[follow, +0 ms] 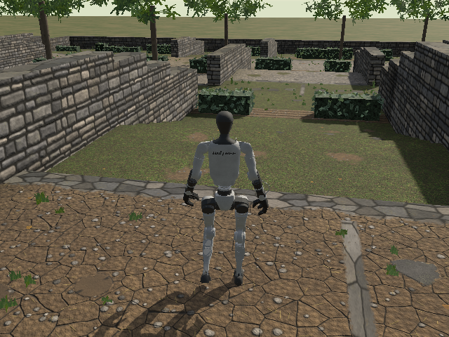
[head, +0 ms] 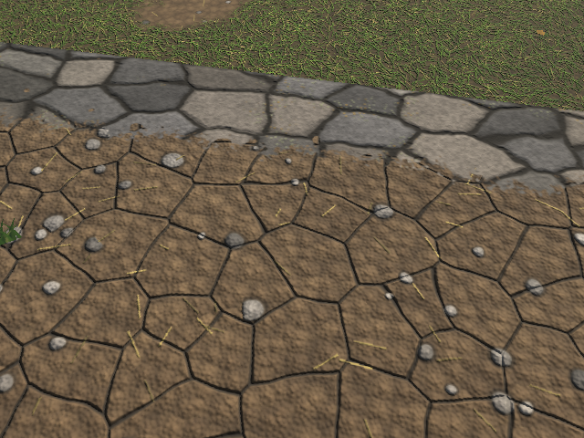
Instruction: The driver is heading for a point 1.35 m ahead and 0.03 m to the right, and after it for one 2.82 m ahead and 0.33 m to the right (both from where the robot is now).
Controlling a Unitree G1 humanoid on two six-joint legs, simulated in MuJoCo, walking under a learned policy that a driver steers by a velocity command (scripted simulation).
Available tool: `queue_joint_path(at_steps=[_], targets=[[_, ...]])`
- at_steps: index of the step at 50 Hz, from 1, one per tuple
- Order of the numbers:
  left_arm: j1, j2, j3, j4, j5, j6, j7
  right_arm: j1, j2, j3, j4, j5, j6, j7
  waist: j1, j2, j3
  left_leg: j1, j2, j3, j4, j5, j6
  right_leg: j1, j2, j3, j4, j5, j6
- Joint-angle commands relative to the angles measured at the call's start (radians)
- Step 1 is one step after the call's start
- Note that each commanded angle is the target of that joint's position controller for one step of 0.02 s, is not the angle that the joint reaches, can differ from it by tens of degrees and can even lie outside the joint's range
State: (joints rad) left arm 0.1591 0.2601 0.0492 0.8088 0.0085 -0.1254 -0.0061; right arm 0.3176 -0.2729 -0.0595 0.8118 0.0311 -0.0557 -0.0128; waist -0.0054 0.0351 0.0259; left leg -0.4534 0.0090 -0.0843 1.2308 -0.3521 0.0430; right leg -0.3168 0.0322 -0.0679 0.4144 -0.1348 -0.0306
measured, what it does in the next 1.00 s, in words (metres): walks ahead: left foot, then right foot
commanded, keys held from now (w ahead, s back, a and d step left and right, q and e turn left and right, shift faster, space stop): w+q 0.08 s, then w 0.28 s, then w+e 0.64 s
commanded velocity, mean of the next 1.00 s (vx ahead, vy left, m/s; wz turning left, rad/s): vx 0.50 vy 0.00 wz -0.07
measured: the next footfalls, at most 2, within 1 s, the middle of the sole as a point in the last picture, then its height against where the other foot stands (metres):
left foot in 0.36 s outside the picture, level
right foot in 0.92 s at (320, 356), level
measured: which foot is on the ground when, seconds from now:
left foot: up 0.00-0.34, down 0.36-0.94, up 0.96-1.00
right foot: down 0.00-0.38, up 0.40-0.90, down 0.92-1.00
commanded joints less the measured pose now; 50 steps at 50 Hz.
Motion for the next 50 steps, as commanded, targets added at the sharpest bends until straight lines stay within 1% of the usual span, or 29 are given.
queue_joint_path(at_steps=[1, 4, 6, 9, 12, 14, 16, 17, 18, 19, 20, 21, 22, 23, 24, 25, 27, 30, 35, 40, 41, 43, 44, 45, 46, 47, 48, 49, 50], targets=[[0.034, 0.085, 0.024, -0.020, 0.000, -0.014, -0.004, 0.022, -0.030, -0.013, -0.086, 0.004, 0.005, 0.006, 0.002, -0.105, -0.041, -0.185, 0.121, -0.031, -0.011, 0.059, -0.001, 0.167, -0.287, 0.255, -0.258, 0.056, -0.175], [0.047, 0.128, 0.040, 0.002, -0.007, -0.019, -0.005, -0.046, -0.025, -0.009, -0.137, -0.008, 0.016, 0.006, 0.001, -0.079, -0.007, -0.261, 0.140, -0.030, -0.111, 0.131, -0.013, 0.165, -0.306, 0.162, -0.291, 0.161, -0.195], [0.074, 0.144, 0.044, 0.018, -0.005, -0.015, -0.005, -0.083, -0.021, -0.004, -0.154, -0.011, 0.008, 0.013, 0.013, -0.068, -0.010, -0.268, 0.133, -0.030, -0.218, 0.227, -0.014, 0.186, -0.293, 0.108, -0.293, 0.201, -0.194], [0.094, 0.158, 0.042, 0.031, -0.016, -0.003, -0.006, -0.186, -0.010, 0.009, -0.181, -0.013, -0.009, 0.032, 0.044, -0.067, 0.012, -0.210, 0.106, 0.031, -0.431, 0.358, -0.004, 0.189, -0.257, 0.021, -0.285, 0.209, -0.168], [0.153, 0.187, 0.044, 0.058, -0.034, 0.012, -0.007, -0.292, -0.014, 0.015, -0.221, -0.009, -0.014, 0.049, 0.078, -0.078, 0.039, -0.187, 0.087, 0.081, -0.554, 0.346, 0.003, 0.245, -0.280, 0.017, -0.269, 0.163, -0.155], [0.180, 0.202, 0.046, 0.079, -0.041, 0.027, -0.007, -0.324, -0.033, 0.011, -0.247, -0.009, -0.016, 0.056, 0.075, -0.094, 0.049, -0.188, 0.072, 0.096, -0.606, 0.262, 0.024, 0.318, -0.316, 0.028, -0.235, 0.196, -0.143], [0.171, 0.219, 0.047, 0.087, -0.046, 0.042, -0.003, -0.274, -0.067, -0.004, -0.246, -0.014, -0.018, 0.058, 0.023, -0.121, 0.011, -0.076, 0.027, 0.134, -0.664, 0.194, 0.058, 0.357, -0.322, 0.010, -0.130, 0.406, -0.120], [0.158, 0.217, 0.044, 0.090, -0.045, 0.050, -0.001, -0.152, -0.099, -0.025, -0.210, -0.019, -0.019, 0.055, -0.052, -0.116, -0.062, 0.106, -0.015, 0.168, -0.715, 0.233, 0.082, 0.334, -0.288, -0.034, 0.024, 0.558, -0.094], [0.168, 0.185, 0.030, 0.084, -0.033, 0.050, 0.004, 0.020, -0.161, -0.057, -0.158, -0.020, -0.016, 0.044, -0.123, -0.094, -0.169, 0.375, -0.013, 0.140, -0.694, 0.267, 0.111, 0.209, -0.239, -0.073, 0.242, 0.550, -0.058], [0.224, 0.091, -0.005, 0.047, -0.010, 0.035, -0.003, 0.168, -0.281, -0.085, -0.141, -0.041, -0.010, 0.027, -0.137, 0.116, -0.322, 0.773, 0.274, -0.268, -0.701, 0.239, 0.241, -0.173, -0.127, -0.089, 0.657, 0.142, 0.006], [0.258, 0.060, -0.018, 0.061, -0.024, 0.008, -0.011, 0.184, -0.267, -0.075, -0.139, -0.030, -0.012, 0.027, -0.112, 0.213, -0.453, 0.859, 0.425, -0.656, -0.891, 0.170, 0.333, -0.364, -0.016, 0.087, 0.890, -0.437, 0.018], [0.179, 0.158, 0.012, 0.047, -0.064, -0.002, -0.016, 0.142, -0.191, -0.051, -0.139, -0.035, -0.020, 0.032, -0.124, 0.110, -0.332, 0.759, 0.396, -0.537, -0.908, 0.163, 0.276, -0.455, -0.068, 0.170, 0.962, -0.401, 0.000], [0.113, 0.152, 0.013, 0.023, -0.073, -0.001, -0.015, 0.073, -0.151, -0.039, -0.142, -0.033, -0.024, 0.034, -0.094, 0.085, -0.211, 0.616, 0.357, -0.363, -0.913, 0.216, 0.235, -0.470, -0.114, 0.151, 0.930, -0.317, -0.011], [0.091, 0.136, 0.013, 0.024, -0.055, 0.008, -0.009, -0.002, -0.112, -0.028, -0.142, -0.031, -0.030, 0.039, -0.053, 0.032, -0.140, 0.479, 0.308, -0.247, -0.945, 0.266, 0.205, -0.429, -0.154, 0.144, 0.861, -0.237, -0.007], [0.106, 0.133, 0.022, 0.033, -0.043, 0.025, -0.004, -0.053, -0.074, -0.019, -0.144, -0.031, -0.039, 0.042, -0.016, 0.054, -0.102, 0.387, 0.268, -0.156, -0.986, 0.285, 0.179, -0.372, -0.182, 0.156, 0.804, -0.176, -0.004], [0.139, 0.114, 0.022, 0.045, -0.042, 0.044, -0.004, -0.079, -0.064, -0.019, -0.138, -0.036, -0.049, 0.043, 0.009, 0.072, -0.088, 0.323, 0.250, -0.106, -1.026, 0.289, 0.169, -0.311, -0.190, 0.161, 0.787, -0.129, 0.002], [0.160, 0.081, 0.021, 0.053, -0.043, 0.068, -0.002, -0.083, -0.068, -0.025, -0.115, -0.044, -0.069, 0.040, 0.031, 0.048, -0.060, 0.281, 0.241, -0.021, -1.072, 0.375, 0.173, -0.302, -0.178, 0.170, 0.769, -0.066, 0.015], [0.097, 0.068, 0.026, 0.029, -0.039, 0.076, 0.003, -0.046, -0.076, -0.032, -0.077, -0.054, -0.074, 0.021, 0.020, 0.026, -0.011, 0.314, 0.234, 0.078, -1.093, 0.446, 0.160, -0.398, -0.159, 0.207, 0.664, 0.054, 0.026], [-0.045, 0.038, 0.014, -0.022, -0.025, 0.067, -0.023, -0.021, -0.108, -0.040, -0.042, -0.045, -0.067, -0.002, -0.025, 0.014, 0.041, 0.370, 0.231, 0.200, -1.119, 0.427, 0.124, -0.405, -0.135, 0.136, 0.382, 0.251, 0.016], [-0.176, 0.026, 0.003, -0.105, -0.026, 0.064, -0.056, 0.050, -0.132, -0.050, 0.006, -0.027, -0.036, -0.011, -0.071, 0.002, 0.087, 0.544, 0.285, 0.253, -1.049, 0.526, 0.111, -0.474, -0.124, 0.056, 0.259, 0.151, -0.025], [-0.184, 0.028, 0.004, -0.120, -0.028, 0.064, -0.063, 0.047, -0.139, -0.052, 0.009, -0.023, -0.028, -0.012, -0.065, 0.009, 0.083, 0.567, 0.292, 0.265, -1.018, 0.595, 0.103, -0.462, -0.114, 0.035, 0.245, 0.105, -0.038], [-0.150, 0.053, 0.016, -0.137, -0.032, 0.067, -0.070, 0.020, -0.169, -0.058, 0.002, -0.020, -0.014, -0.019, -0.026, 0.044, 0.031, 0.581, 0.287, 0.296, -0.904, 0.921, 0.080, -0.342, -0.054, -0.034, 0.238, 0.006, -0.075], [-0.089, 0.077, 0.030, -0.132, -0.035, 0.070, -0.069, 0.007, -0.185, -0.062, -0.003, -0.017, -0.006, -0.023, 0.012, 0.068, -0.018, 0.579, 0.282, 0.305, -0.803, 1.090, 0.068, -0.245, -0.013, -0.063, 0.247, -0.046, -0.097], [0.033, 0.120, 0.053, -0.110, -0.039, 0.072, -0.065, -0.011, -0.198, -0.063, -0.007, -0.015, 0.001, -0.026, 0.084, 0.071, -0.087, 0.542, 0.261, 0.318, -0.633, 1.164, 0.049, -0.078, 0.029, -0.076, 0.215, -0.048, -0.128], [0.193, 0.186, 0.088, -0.073, -0.036, 0.075, -0.049, -0.023, -0.197, -0.059, -0.016, -0.011, -0.001, -0.028, 0.169, 0.034, -0.171, 0.397, 0.215, 0.329, -0.388, 1.028, 0.010, 0.195, 0.042, -0.022, 0.139, 0.016, -0.170], [0.271, 0.288, 0.112, -0.058, -0.033, 0.084, -0.024, 0.017, -0.091, -0.028, -0.049, -0.044, -0.017, -0.023, 0.135, -0.188, -0.246, 0.047, 0.107, 0.315, -0.032, 0.300, -0.043, 0.499, -0.188, 0.360, 0.120, 0.039, -0.263], [0.249, 0.316, 0.106, -0.091, -0.024, 0.066, -0.032, 0.062, -0.032, 0.001, -0.091, -0.032, -0.061, -0.006, 0.071, -0.271, -0.410, -0.241, -0.080, 0.070, 0.222, -0.262, -0.068, 0.722, -0.380, 0.932, -0.059, -0.094, -0.452], [0.256, 0.228, 0.084, -0.088, -0.021, 0.059, -0.035, -0.070, -0.117, -0.018, -0.113, 0.003, -0.092, 0.008, 0.133, -0.144, -0.357, -0.350, -0.016, -0.043, 0.240, -0.190, -0.042, 0.705, -0.351, 0.843, -0.115, -0.096, -0.383], [0.208, 0.181, 0.072, -0.090, -0.027, 0.052, -0.034, -0.113, -0.122, -0.017, -0.130, 0.014, -0.105, 0.012, 0.107, -0.108, -0.225, -0.369, 0.027, -0.026, 0.163, -0.097, -0.020, 0.567, -0.313, 0.675, -0.111, -0.032, -0.339]])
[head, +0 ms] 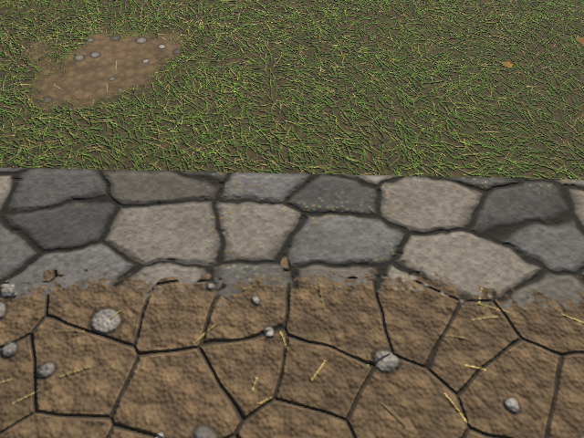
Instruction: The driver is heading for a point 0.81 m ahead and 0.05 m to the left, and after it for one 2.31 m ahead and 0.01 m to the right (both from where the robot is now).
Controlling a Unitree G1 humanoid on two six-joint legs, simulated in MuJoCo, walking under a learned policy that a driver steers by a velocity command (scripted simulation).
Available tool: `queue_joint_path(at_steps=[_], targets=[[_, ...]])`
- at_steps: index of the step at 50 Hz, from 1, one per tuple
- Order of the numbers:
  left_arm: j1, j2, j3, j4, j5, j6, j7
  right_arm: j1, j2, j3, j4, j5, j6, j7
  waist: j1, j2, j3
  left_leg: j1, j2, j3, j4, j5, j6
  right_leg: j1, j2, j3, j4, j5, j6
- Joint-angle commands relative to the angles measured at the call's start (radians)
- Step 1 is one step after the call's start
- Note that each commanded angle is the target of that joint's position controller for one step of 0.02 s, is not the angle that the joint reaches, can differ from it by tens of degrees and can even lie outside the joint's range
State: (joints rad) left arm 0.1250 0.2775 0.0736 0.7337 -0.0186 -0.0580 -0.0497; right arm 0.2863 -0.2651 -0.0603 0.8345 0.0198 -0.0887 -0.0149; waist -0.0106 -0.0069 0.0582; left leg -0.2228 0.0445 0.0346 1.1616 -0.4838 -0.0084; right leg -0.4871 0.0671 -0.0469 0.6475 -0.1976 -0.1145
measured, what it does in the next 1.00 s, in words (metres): walks ahead: left foot, then right foot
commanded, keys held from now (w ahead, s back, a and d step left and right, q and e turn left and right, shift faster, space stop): w+e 0.06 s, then w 0.72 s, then w+q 0.22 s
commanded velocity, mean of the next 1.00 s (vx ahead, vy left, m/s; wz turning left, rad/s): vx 0.50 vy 0.00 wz -0.11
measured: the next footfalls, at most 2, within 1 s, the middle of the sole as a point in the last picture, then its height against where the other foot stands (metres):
left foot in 0.44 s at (250, 435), level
right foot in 0.98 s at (369, 318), level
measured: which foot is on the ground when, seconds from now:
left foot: up 0.00-0.42, down 0.44-0.98, up 1.00-1.00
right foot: down 0.00-0.46, up 0.48-0.96, down 0.98-1.00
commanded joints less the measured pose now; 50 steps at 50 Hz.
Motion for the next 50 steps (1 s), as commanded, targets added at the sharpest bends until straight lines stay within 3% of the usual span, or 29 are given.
queue_joint_path(at_steps=[1, 2, 3, 5, 8, 11, 14, 17, 19, 20, 21, 22, 23, 24, 25, 26, 27, 28, 31, 35, 36, 37, 38, 40, 45, 47, 48, 49, 50], targets=[[0.164, 0.136, 0.039, -0.031, -0.006, -0.017, 0.010, -0.087, -0.120, -0.016, -0.141, 0.003, -0.074, 0.005, 0.058, 0.026, -0.181, -0.546, 0.037, -0.136, 0.140, 0.101, 0.032, 0.578, -0.297, 0.538, -0.347, 0.117, -0.213], [0.110, 0.100, 0.029, -0.049, -0.002, -0.017, 0.013, -0.083, -0.135, -0.027, -0.136, -0.020, -0.064, -0.002, 0.024, 0.024, -0.140, -0.480, 0.063, -0.130, 0.067, 0.138, 0.023, 0.462, -0.261, 0.460, -0.363, 0.212, -0.194], [0.091, 0.091, 0.023, -0.065, 0.008, -0.017, 0.017, -0.063, -0.136, -0.032, -0.137, -0.025, -0.050, 0.000, -0.003, 0.002, -0.132, -0.422, 0.076, -0.133, 0.035, 0.164, 0.014, 0.390, -0.241, 0.428, -0.387, 0.255, -0.192], [0.095, 0.100, 0.025, -0.065, 0.008, -0.023, 0.026, -0.037, -0.108, -0.028, -0.134, -0.031, -0.025, 0.002, -0.019, -0.009, -0.125, -0.392, 0.084, -0.105, -0.036, 0.201, -0.014, 0.319, -0.226, 0.361, -0.410, 0.367, -0.196], [0.147, 0.121, 0.026, -0.041, 0.007, -0.025, 0.044, -0.120, -0.075, -0.014, -0.161, -0.036, -0.012, 0.000, 0.009, -0.032, -0.090, -0.416, 0.076, -0.073, -0.211, 0.352, -0.044, 0.275, -0.192, 0.265, -0.429, 0.441, -0.166], [0.188, 0.124, 0.023, -0.022, 0.002, -0.020, 0.051, -0.225, -0.052, -0.001, -0.181, -0.028, -0.019, 0.010, 0.059, -0.062, -0.077, -0.372, 0.043, -0.057, -0.449, 0.550, -0.037, 0.280, -0.155, 0.211, -0.422, 0.354, -0.114], [0.230, 0.139, 0.022, -0.002, 0.001, -0.019, 0.050, -0.307, -0.062, 0.001, -0.201, -0.014, -0.028, 0.027, 0.101, -0.078, -0.049, -0.355, 0.016, -0.052, -0.570, 0.622, -0.023, 0.323, -0.196, 0.251, -0.418, 0.227, -0.109], [0.260, 0.144, 0.024, 0.018, 0.000, -0.011, 0.053, -0.347, -0.086, -0.004, -0.226, -0.013, -0.040, 0.043, 0.106, -0.078, -0.026, -0.412, 0.006, -0.063, -0.635, 0.530, 0.017, 0.450, -0.259, 0.310, -0.361, 0.252, -0.104], [0.254, 0.154, 0.028, 0.024, 0.002, -0.003, 0.059, -0.312, -0.101, -0.010, -0.224, -0.013, -0.046, 0.048, 0.078, -0.095, -0.031, -0.375, -0.005, -0.058, -0.662, 0.450, 0.048, 0.503, -0.283, 0.329, -0.319, 0.338, -0.084], [0.235, 0.160, 0.029, 0.021, 0.003, 0.000, 0.060, -0.257, -0.117, -0.018, -0.213, -0.014, -0.048, 0.047, 0.044, -0.105, -0.055, -0.294, -0.028, -0.037, -0.679, 0.418, 0.067, 0.508, -0.272, 0.317, -0.266, 0.470, -0.070], [0.214, 0.151, 0.025, 0.015, 0.005, 0.004, 0.060, -0.144, -0.142, -0.034, -0.180, -0.016, -0.050, 0.043, -0.017, -0.093, -0.123, -0.131, -0.053, -0.011, -0.707, 0.445, 0.096, 0.490, -0.224, 0.278, -0.143, 0.619, -0.049], [0.198, 0.118, 0.009, -0.003, 0.015, 0.003, 0.058, 0.019, -0.187, -0.047, -0.151, -0.029, -0.051, 0.037, -0.089, -0.052, -0.258, 0.139, 0.044, -0.104, -0.665, 0.496, 0.156, 0.368, -0.170, 0.234, 0.080, 0.550, -0.017], [0.322, 0.043, -0.014, -0.010, 0.018, -0.012, 0.057, 0.151, -0.270, -0.069, -0.132, -0.041, -0.046, 0.034, -0.076, 0.166, -0.416, 0.530, 0.267, -0.476, -0.671, 0.420, 0.298, 0.022, -0.020, 0.156, 0.460, 0.153, 0.057], [0.347, 0.047, -0.021, -0.002, -0.002, -0.025, 0.050, 0.197, -0.221, -0.059, -0.098, -0.019, -0.038, 0.043, -0.079, 0.322, -0.457, 0.621, 0.358, -0.795, -0.831, 0.204, 0.359, -0.201, 0.031, 0.195, 0.634, -0.369, 0.077], [0.254, 0.135, -0.001, -0.017, -0.018, -0.033, 0.045, 0.131, -0.156, -0.039, -0.110, -0.003, -0.033, 0.040, -0.091, 0.192, -0.288, 0.502, 0.326, -0.709, -0.861, 0.053, 0.305, -0.299, -0.042, 0.217, 0.703, -0.321, 0.070], [0.161, 0.138, -0.002, -0.041, -0.017, -0.035, 0.043, 0.054, -0.129, -0.027, -0.126, -0.009, -0.024, 0.037, -0.075, 0.098, -0.178, 0.350, 0.287, -0.568, -0.880, 0.075, 0.266, -0.301, -0.096, 0.171, 0.676, -0.227, 0.064], [0.117, 0.123, -0.002, -0.052, -0.001, -0.034, 0.043, 0.001, -0.112, -0.018, -0.130, -0.020, -0.020, 0.040, -0.045, 0.043, -0.092, 0.203, 0.242, -0.475, -0.918, 0.168, 0.254, -0.272, -0.131, 0.147, 0.602, -0.164, 0.067], [0.125, 0.117, 0.004, -0.050, 0.011, -0.029, 0.045, -0.031, -0.093, -0.009, -0.134, -0.027, -0.024, 0.042, -0.013, 0.055, -0.072, 0.123, 0.208, -0.413, -0.943, 0.252, 0.241, -0.219, -0.164, 0.148, 0.538, -0.116, 0.070], [0.183, 0.071, -0.001, -0.029, 0.011, -0.010, 0.049, -0.036, -0.101, -0.010, -0.117, -0.022, -0.033, 0.046, 0.023, 0.097, -0.076, 0.038, 0.160, -0.285, -0.996, 0.425, 0.251, -0.148, -0.182, 0.118, 0.456, -0.053, 0.095], [0.069, 0.050, -0.008, -0.062, 0.019, -0.012, 0.053, 0.006, -0.136, -0.019, -0.085, -0.016, -0.025, 0.031, -0.002, 0.063, -0.057, 0.069, 0.141, -0.182, -1.016, 0.578, 0.244, -0.205, -0.193, 0.100, 0.239, 0.135, 0.126], [0.129, -0.011, -0.054, -0.023, 0.148, -0.013, 0.001, 0.061, -0.052, 0.011, -0.085, -0.118, -0.053, 0.052, -0.021, 0.085, -0.082, 0.100, 0.132, -0.160, -1.015, 0.461, 0.285, -0.219, -0.163, 0.067, 0.214, 0.212, 0.142], [0.098, -0.012, -0.046, -0.024, 0.145, -0.009, -0.015, 0.111, -0.063, 0.006, -0.060, -0.116, -0.057, 0.067, -0.042, 0.079, -0.038, 0.102, 0.141, -0.170, -1.017, 0.428, 0.289, -0.240, -0.166, 0.074, 0.177, 0.243, 0.139], [0.040, 0.012, -0.045, -0.044, 0.124, -0.007, -0.021, 0.118, -0.089, 0.004, -0.055, -0.108, -0.055, 0.077, -0.052, 0.065, -0.026, 0.103, 0.144, -0.167, -1.009, 0.423, 0.289, -0.249, -0.160, 0.067, 0.130, 0.269, 0.136], [-0.048, 0.031, -0.046, -0.076, 0.101, -0.006, -0.020, 0.165, -0.100, 0.010, -0.022, -0.092, -0.052, 0.092, -0.067, 0.068, -0.015, 0.126, 0.156, -0.171, -0.991, 0.463, 0.293, -0.230, -0.149, 0.067, 0.039, 0.290, 0.120], [-0.166, 0.045, -0.060, -0.118, 0.089, -0.009, 0.002, 0.177, -0.134, 0.008, 0.025, -0.085, -0.031, 0.111, -0.066, 0.081, 0.007, 0.231, 0.193, -0.221, -0.943, 0.570, 0.271, -0.146, -0.109, 0.058, -0.109, 0.195, 0.082], [-0.158, 0.066, -0.056, -0.117, 0.079, -0.015, 0.009, 0.141, -0.157, 0.000, 0.033, -0.081, -0.024, 0.106, -0.021, 0.071, -0.006, 0.219, 0.192, -0.227, -0.892, 0.703, 0.239, -0.008, -0.085, 0.024, -0.164, 0.196, 0.049], [-0.098, 0.098, -0.045, -0.100, 0.064, -0.025, 0.014, 0.130, -0.167, -0.003, 0.038, -0.083, -0.025, 0.102, 0.021, 0.065, -0.049, 0.161, 0.154, -0.203, -0.821, 0.828, 0.200, 0.162, -0.070, 0.007, -0.160, 0.235, 0.016], [0.054, 0.155, -0.024, -0.059, 0.050, -0.040, 0.019, 0.123, -0.137, 0.004, 0.035, -0.094, -0.033, 0.100, 0.081, 0.028, -0.170, 0.063, 0.069, -0.146, -0.641, 0.855, 0.130, 0.429, -0.102, 0.031, -0.087, 0.312, -0.052], [0.270, 0.204, -0.019, -0.008, 0.059, -0.045, 0.024, 0.287, 0.011, 0.047, 0.014, -0.110, -0.049, 0.090, 0.079, -0.184, -0.478, -0.206, -0.083, -0.106, -0.321, 0.470, 0.055, 0.945, -0.344, 0.314, -0.068, 0.477, -0.271]])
